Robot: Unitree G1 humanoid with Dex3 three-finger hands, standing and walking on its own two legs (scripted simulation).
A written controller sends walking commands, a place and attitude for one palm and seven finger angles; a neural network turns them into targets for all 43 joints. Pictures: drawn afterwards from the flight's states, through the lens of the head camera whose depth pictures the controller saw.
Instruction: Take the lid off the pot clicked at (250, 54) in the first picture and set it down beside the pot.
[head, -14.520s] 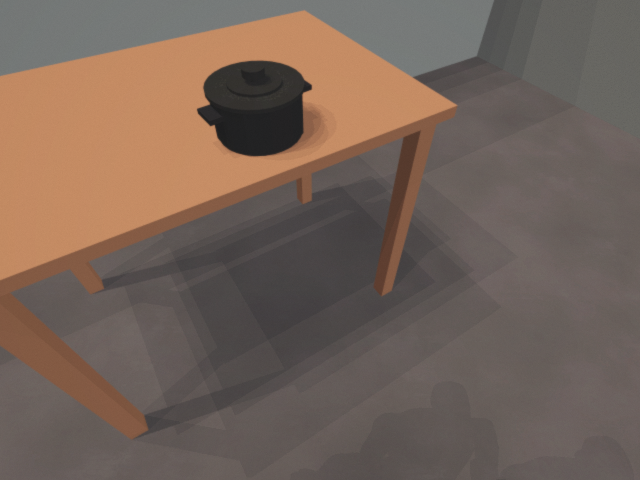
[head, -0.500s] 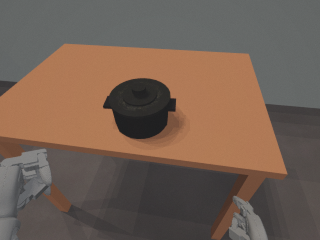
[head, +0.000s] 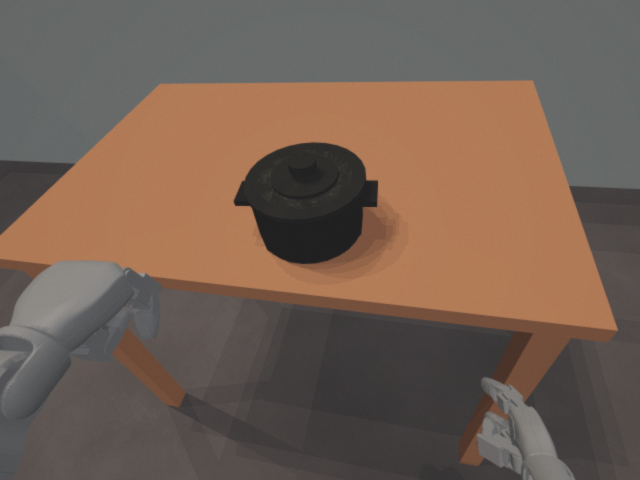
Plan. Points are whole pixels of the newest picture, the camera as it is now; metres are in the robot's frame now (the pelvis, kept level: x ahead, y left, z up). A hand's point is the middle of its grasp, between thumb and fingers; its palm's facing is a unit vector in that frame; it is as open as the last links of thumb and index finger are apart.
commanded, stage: reach forward and open the fingers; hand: left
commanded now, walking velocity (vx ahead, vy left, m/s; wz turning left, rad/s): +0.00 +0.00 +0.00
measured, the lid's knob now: (302, 164) +0.52 +0.10 +0.14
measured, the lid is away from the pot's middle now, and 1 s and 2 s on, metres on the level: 0.00 0.00 0.00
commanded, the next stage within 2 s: move the open hand above the knob in 0.62 s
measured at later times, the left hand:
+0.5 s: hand (113, 272) +0.27 +0.25 +0.18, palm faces -0.08 +0.01 -1.00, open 9.3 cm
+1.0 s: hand (149, 222) +0.32 +0.23 +0.20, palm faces -0.10 +0.02 -1.00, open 9.8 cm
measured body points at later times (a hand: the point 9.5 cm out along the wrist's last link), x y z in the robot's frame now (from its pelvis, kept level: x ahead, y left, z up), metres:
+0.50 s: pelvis -0.03 +0.01 +0.00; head -0.03 -0.03 +0.45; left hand +0.26 +0.25 +0.24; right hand +0.18 -0.22 -0.09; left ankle +0.01 +0.06 -0.74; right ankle +0.01 -0.12 -0.74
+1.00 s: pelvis -0.02 +0.00 +0.00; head -0.01 -0.04 +0.45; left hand +0.32 +0.23 +0.25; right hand +0.19 -0.22 -0.10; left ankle +0.01 +0.06 -0.74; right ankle +0.01 -0.12 -0.74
